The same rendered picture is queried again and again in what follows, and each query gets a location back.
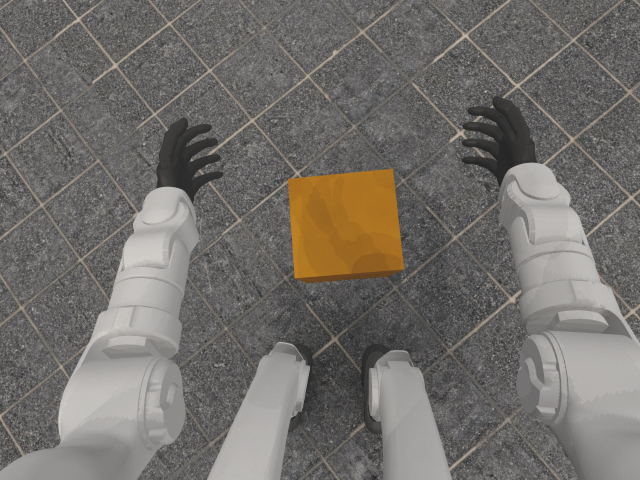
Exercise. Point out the robot right forearm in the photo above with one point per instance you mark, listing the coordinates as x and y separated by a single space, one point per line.
560 286

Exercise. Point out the robot left thigh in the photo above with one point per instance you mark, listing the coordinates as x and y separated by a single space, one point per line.
255 444

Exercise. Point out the robot left forearm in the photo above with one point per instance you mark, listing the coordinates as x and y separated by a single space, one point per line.
142 318

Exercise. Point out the right robot hand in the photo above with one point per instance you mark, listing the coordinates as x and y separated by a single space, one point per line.
512 134

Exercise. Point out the carton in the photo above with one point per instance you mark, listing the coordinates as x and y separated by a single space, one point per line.
345 226

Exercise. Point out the left robot hand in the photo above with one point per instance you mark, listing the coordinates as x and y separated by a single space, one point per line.
173 169

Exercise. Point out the robot right upper arm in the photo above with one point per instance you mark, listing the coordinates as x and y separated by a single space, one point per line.
586 388

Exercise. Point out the robot left upper arm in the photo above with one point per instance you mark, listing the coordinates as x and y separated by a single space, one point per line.
115 415

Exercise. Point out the right robot shin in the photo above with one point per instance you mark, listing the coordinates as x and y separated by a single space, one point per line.
398 355

